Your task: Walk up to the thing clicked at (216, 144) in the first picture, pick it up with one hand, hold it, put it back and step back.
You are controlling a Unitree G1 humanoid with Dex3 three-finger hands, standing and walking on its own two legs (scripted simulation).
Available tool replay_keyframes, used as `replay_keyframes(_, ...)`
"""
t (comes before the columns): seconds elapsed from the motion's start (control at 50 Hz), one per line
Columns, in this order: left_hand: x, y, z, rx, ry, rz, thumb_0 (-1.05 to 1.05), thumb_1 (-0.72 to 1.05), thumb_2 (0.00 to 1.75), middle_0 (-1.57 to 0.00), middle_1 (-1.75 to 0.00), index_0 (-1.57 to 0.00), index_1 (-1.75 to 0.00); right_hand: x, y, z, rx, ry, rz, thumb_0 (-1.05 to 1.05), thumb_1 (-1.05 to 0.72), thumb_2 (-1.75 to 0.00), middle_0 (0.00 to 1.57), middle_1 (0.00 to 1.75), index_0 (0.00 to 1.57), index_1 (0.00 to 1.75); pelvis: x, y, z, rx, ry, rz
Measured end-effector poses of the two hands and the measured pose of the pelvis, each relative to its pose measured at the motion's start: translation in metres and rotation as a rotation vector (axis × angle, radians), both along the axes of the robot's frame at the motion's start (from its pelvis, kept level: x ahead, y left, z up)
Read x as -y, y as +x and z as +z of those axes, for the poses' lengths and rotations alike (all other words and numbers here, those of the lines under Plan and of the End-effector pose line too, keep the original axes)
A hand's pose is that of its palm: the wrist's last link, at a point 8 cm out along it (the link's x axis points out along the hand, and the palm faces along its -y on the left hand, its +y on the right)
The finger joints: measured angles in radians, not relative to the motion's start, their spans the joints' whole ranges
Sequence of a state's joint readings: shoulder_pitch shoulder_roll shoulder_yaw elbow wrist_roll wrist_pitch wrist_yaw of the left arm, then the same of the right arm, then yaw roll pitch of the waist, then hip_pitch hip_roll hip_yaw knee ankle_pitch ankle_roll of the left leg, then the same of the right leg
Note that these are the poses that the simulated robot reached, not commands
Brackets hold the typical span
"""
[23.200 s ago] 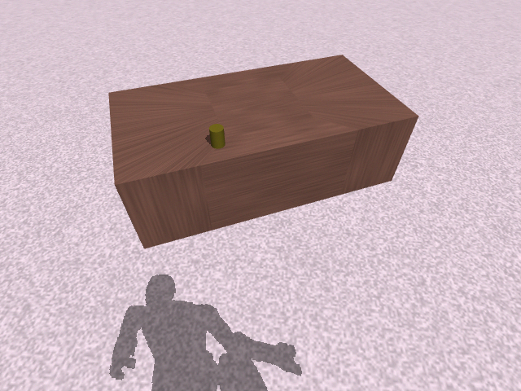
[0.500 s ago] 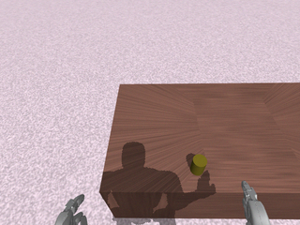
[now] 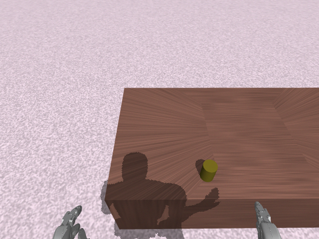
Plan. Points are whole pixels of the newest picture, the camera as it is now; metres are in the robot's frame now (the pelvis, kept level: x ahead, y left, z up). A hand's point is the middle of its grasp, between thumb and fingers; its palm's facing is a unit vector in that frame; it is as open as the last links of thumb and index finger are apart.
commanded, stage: home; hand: right
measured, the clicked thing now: (208, 170) +0.46 -0.19 -0.26
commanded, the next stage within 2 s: stand in 1.60 s
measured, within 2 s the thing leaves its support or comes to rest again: neither
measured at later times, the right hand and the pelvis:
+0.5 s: hand out of the picture +0.17 -0.19 -0.05, palm faces +0.13 +0.95 -0.28, open 17.5 cm; pelvis +0.00 -0.01 +0.00, yaw +0 degrees
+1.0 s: hand out of the picture +0.17 -0.20 -0.05, palm faces +0.12 +0.95 -0.28, open 17.5 cm; pelvis +0.00 -0.01 +0.00, yaw +0 degrees
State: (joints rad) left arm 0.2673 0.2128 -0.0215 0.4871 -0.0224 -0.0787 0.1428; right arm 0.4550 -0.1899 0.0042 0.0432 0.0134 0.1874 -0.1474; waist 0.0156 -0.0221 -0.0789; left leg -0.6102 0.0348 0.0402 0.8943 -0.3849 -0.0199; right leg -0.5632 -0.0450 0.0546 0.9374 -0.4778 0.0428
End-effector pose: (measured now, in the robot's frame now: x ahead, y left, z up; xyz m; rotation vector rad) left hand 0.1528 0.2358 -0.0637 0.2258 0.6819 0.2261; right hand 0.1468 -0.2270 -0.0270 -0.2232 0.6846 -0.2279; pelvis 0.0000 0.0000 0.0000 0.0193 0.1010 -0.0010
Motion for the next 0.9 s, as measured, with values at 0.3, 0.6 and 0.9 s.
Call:
replay_keyframes(0.3,0.007,0.004,0.001,0.019,0.014,-0.008,0.01,0.9,0.9,-0.2,-0.3,-0.21,-0.3,0.007,0.003,0.0,-0.016,-0.007,-0.002,-0.01,0.55,-0.04,0.05,0.05,0.06,0.05,0.006,0.002,0.0,0.002,0.006,0.0)
replay_keyframes(0.6,0.012,0.004,0.003,0.027,0.018,-0.01,0.01,0.9,0.9,-0.2,-0.3,-0.21,-0.3,0.012,0.005,0.0,-0.025,-0.005,0.005,-0.01,0.54,-0.04,0.05,0.05,0.06,0.05,0.01,0.003,0.0,0.0,0.01,0.004)
replay_keyframes(0.9,0.012,0.003,0.004,0.034,0.029,-0.004,0.01,0.9,0.9,-0.2,-0.3,-0.21,-0.3,0.014,0.005,0.0,-0.026,-0.001,0.002,-0.01,0.55,-0.04,0.05,0.05,0.06,0.05,0.012,0.003,0.0,0.002,0.012,0.004)
